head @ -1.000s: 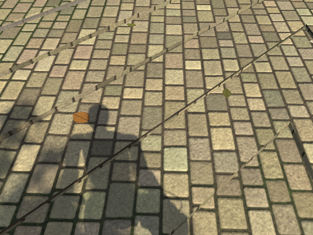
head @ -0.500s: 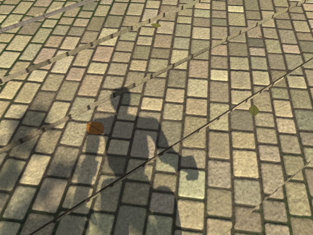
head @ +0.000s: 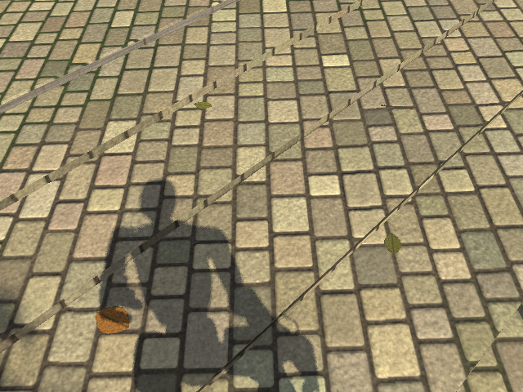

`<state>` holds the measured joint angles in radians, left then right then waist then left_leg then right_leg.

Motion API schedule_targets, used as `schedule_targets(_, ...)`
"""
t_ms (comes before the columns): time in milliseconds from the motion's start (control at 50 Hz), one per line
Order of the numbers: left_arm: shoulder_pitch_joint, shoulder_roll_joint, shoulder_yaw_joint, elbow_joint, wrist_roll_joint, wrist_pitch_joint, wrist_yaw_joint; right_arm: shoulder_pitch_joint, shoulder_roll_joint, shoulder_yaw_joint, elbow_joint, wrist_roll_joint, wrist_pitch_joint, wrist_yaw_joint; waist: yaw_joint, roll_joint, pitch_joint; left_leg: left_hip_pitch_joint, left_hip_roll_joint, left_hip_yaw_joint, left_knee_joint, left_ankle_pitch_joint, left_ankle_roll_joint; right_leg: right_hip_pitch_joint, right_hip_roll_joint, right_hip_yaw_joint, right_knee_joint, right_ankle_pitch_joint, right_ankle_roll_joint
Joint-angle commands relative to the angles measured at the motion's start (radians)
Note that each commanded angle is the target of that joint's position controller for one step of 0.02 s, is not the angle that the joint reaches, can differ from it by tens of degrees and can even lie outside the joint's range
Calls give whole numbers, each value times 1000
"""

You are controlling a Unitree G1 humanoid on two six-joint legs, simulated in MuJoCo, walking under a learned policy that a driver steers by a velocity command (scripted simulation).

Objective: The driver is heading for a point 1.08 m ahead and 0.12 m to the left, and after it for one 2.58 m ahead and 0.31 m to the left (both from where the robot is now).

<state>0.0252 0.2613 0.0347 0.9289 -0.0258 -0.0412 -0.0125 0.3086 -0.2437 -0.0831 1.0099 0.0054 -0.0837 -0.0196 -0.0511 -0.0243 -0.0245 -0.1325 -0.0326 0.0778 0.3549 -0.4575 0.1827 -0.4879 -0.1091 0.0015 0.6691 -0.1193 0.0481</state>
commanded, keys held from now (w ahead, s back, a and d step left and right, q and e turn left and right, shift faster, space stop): w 1.00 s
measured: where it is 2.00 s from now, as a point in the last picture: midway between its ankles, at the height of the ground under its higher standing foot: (261, 214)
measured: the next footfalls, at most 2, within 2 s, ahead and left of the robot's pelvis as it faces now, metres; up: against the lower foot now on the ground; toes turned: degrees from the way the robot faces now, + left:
right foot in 0.10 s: +0.11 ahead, -0.15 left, -0.04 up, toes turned -2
left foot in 0.52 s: +0.42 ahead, +0.10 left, -0.01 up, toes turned +5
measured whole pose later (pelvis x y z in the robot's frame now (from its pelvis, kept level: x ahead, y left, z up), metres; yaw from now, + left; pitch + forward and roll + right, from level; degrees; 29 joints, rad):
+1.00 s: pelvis +0.48 -0.01 +0.01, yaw +0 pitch +2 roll +1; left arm 0.01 0.22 0.04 0.87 -0.02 -0.06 -0.02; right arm 0.43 -0.21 -0.04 1.00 0.01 -0.08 -0.01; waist -0.08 -0.04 -0.01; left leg 0.02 -0.03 0.09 0.21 -0.27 0.03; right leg -0.66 -0.09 0.00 0.63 0.04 0.00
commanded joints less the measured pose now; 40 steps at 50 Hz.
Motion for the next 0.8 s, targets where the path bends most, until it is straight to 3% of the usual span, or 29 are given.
schedule_targets(20,117,87,28,15,-9,2,-3,-136,-145,-22,-89,-4,0,-9,127,127,20,-163,257,-154,10,57,7,196,-28,-17,-42,-71,-8)
schedule_targets(40,220,87,38,61,-11,1,-6,-148,-122,-14,-94,-8,13,-12,172,96,5,-214,233,-124,135,16,-9,308,-12,-52,-98,-76,-11)
schedule_targets(60,362,113,60,134,-8,-2,-14,-104,-70,0,-86,-20,25,-10,206,-36,-39,-272,143,-53,426,18,-31,458,35,-82,-144,-142,-11)
schedule_targets(80,476,124,66,184,10,-5,-24,-97,-14,14,-88,-26,28,1,229,-221,-38,-512,70,10,849,-119,-75,592,-19,6,-118,-148,-28)
schedule_targets(100,502,94,31,188,27,-16,-38,-110,89,41,-107,-9,22,11,185,-340,18,-789,24,-70,1245,-208,-75,550,-112,263,-123,-127,-78)
schedule_targets(120,418,98,8,164,38,-26,-55,-114,68,41,-145,31,4,13,122,-248,53,-941,7,-107,1362,-86,-60,480,-210,568,-353,-158,-172)
schedule_targets(140,375,190,33,167,42,-33,-58,-94,45,48,-200,77,-12,21,60,-304,49,-1029,71,-113,1376,6,-75,436,-362,825,-493,-413,-306)
schedule_targets(160,275,137,16,138,29,-43,-52,-157,-11,50,-225,59,-9,16,57,-183,107,-1065,137,-126,1373,106,-104,385,-342,722,-473,-414,-308)
schedule_targets(180,240,68,-6,135,41,-48,-47,-194,-39,46,-220,23,0,10,63,-103,104,-992,162,-134,1357,161,-115,292,-258,551,-423,-399,-272)
schedule_targets(200,205,74,-9,132,52,-47,-37,-168,-34,46,-219,2,5,3,24,-88,69,-929,168,-115,1320,180,-127,247,-196,463,-412,-357,-248)
schedule_targets(240,230,44,-27,137,54,-57,-13,-217,-40,48,-245,6,15,5,33,-79,87,-905,187,-126,1208,227,-152,201,-165,361,-434,-156,-246)
schedule_targets(260,275,49,-29,147,57,-63,0,-224,-25,54,-254,6,16,6,42,-74,78,-889,186,-115,1151,251,-161,214,-156,320,-445,-38,-249)
schedule_targets(320,390,51,-27,163,43,-61,30,-316,0,68,-293,-6,9,15,89,-26,45,-839,178,-66,863,359,-171,330,-119,187,-479,141,-226)
schedule_targets(360,449,44,-27,164,30,-54,38,-420,28,78,-325,9,3,28,133,-31,57,-730,138,-8,629,389,-165,366,-102,123,-525,196,-207)
schedule_targets(400,495,59,-22,171,27,-44,37,-450,42,82,-335,20,-1,45,138,-72,71,-658,97,38,506,358,-155,436,-112,87,-542,254,-211)
schedule_targets(460,512,79,-11,170,24,-26,32,-421,12,68,-337,21,-7,62,92,-134,53,-532,44,67,397,268,-108,547,-142,47,-445,570,-197)
schedule_targets(480,505,83,-7,170,24,-20,34,-362,-11,55,-327,18,-9,63,46,-164,11,-441,18,71,378,243,-89,572,-153,38,-371,763,-186)
schedule_targets(500,485,82,-6,166,26,-14,38,-236,-46,34,-293,17,-7,64,-27,-179,-49,-287,-14,77,318,253,-63,569,-134,9,-243,921,-168)
schedule_targets(520,437,81,-5,145,29,-16,38,-64,-105,7,-239,19,-3,59,-108,-168,-131,-30,12,18,276,312,-32,456,-105,-9,-60,885,-142)
schedule_targets(540,432,41,-12,98,37,-26,36,104,-202,-21,-189,1,5,45,-131,18,-276,329,237,-316,222,258,42,148,-10,-44,271,488,-106)
schedule_targets(560,481,-76,-35,89,42,-61,19,145,-246,-24,-163,-13,12,42,-79,306,-402,498,439,-848,-29,100,179,-128,171,66,583,-348,-72)
schedule_targets(580,418,16,-3,89,20,-88,2,84,-170,-2,-169,-15,7,38,-79,234,-289,408,426,-869,-94,21,157,-254,134,180,766,-360,-82)
schedule_targets(600,322,42,6,46,-3,-95,-3,0,-114,17,-165,-2,3,37,-43,190,-116,231,402,-669,-92,53,117,-318,81,116,798,-306,-96)
schedule_targets(620,265,46,12,22,-6,-91,6,-69,-73,29,-165,-5,-5,43,0,83,-43,72,355,-522,-118,113,82,-278,27,78,769,-215,-108)
schedule_targets(640,254,42,21,12,-2,-77,17,-111,-33,39,-156,-15,-15,53,40,57,1,-46,305,-413,-151,182,50,-220,-2,71,708,-150,-117)
schedule_targets(660,284,18,20,11,0,-59,21,-127,-9,45,-140,-23,-20,59,77,91,6,-109,267,-334,-168,201,31,-162,-19,80,678,-116,-124)
schedule_targets(700,310,-2,19,14,0,-34,26,-93,-17,43,-112,-19,-24,57,96,102,23,-147,236,-252,-207,241,40,-144,-27,64,611,-102,-122)
schedule_targets(740,244,9,23,-14,13,-26,25,-50,-51,37,-90,-16,-27,43,97,86,47,-142,234,-218,-234,292,48,-204,-40,54,528,-39,-102)
schedule_targets(800,112,21,26,-60,26,-31,20,15,-95,28,-73,-15,-22,18,63,60,59,-73,251,-205,-251,342,54,-302,-48,46,342,96,-59)
Velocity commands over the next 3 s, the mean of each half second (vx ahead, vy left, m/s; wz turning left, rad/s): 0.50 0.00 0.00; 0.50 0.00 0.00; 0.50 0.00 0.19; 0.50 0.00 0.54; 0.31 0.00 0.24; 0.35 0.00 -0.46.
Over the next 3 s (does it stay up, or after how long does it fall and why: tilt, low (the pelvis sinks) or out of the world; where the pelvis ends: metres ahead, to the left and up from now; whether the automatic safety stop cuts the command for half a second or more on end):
stays up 1.40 0.11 0.08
